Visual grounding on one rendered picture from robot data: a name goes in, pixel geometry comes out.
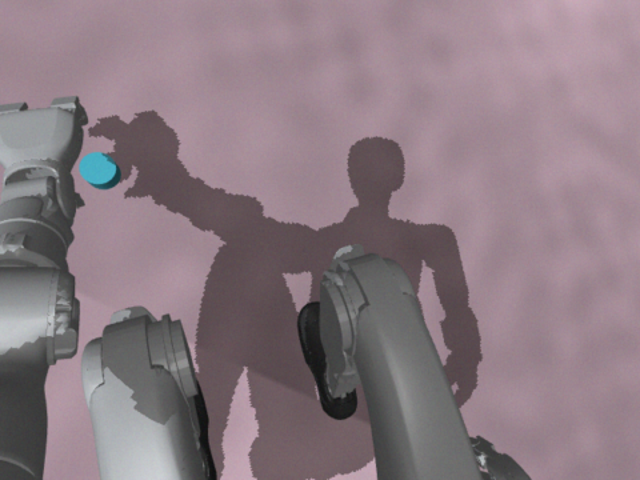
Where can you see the left robot hand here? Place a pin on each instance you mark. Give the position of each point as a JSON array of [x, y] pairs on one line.
[[51, 134]]

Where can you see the tin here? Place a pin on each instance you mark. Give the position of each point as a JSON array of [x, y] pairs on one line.
[[100, 170]]

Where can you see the left robot arm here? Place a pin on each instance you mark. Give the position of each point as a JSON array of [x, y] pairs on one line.
[[39, 314]]

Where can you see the right robot hand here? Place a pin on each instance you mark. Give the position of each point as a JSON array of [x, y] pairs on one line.
[[500, 467]]

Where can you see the right robot foot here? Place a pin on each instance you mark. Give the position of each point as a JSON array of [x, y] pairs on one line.
[[309, 335]]

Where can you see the left robot foot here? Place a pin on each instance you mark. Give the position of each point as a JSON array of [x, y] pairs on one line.
[[210, 471]]

